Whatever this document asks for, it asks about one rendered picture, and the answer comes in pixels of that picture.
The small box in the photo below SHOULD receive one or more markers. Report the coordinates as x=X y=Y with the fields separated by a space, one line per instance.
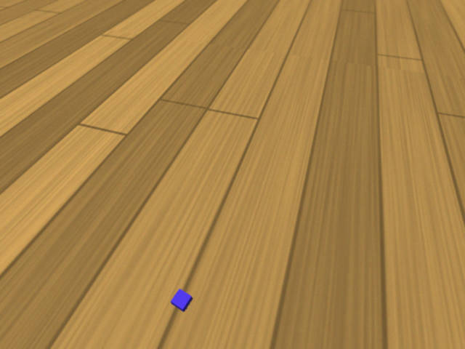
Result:
x=181 y=300

